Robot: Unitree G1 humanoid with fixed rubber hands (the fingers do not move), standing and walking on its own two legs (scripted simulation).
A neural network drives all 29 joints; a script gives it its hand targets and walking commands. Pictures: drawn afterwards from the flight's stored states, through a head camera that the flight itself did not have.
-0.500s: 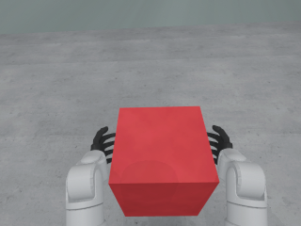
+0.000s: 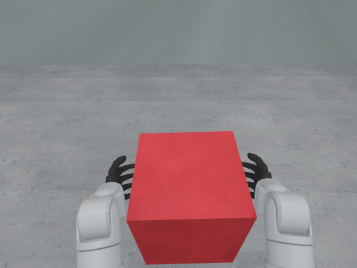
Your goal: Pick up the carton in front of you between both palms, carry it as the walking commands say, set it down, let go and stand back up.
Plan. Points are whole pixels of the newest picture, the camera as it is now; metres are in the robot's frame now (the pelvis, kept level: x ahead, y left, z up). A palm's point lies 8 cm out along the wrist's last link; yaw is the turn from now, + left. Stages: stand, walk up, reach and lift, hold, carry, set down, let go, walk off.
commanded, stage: carry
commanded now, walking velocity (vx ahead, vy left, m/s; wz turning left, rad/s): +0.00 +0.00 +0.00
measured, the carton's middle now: (187, 200) +0.28 +0.00 +0.01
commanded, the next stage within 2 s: hold in 1.26 s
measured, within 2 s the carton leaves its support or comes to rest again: neither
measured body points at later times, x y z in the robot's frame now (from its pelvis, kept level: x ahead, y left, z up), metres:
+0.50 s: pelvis -0.03 +0.00 +0.00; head -0.06 +0.00 +0.45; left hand +0.25 +0.16 +0.07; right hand +0.25 -0.15 +0.07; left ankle -0.08 +0.10 -0.73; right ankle -0.01 -0.11 -0.73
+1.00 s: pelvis -0.06 +0.01 +0.00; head -0.07 +0.01 +0.45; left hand +0.25 +0.16 +0.03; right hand +0.25 -0.14 +0.03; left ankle -0.08 +0.10 -0.73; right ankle -0.01 -0.11 -0.73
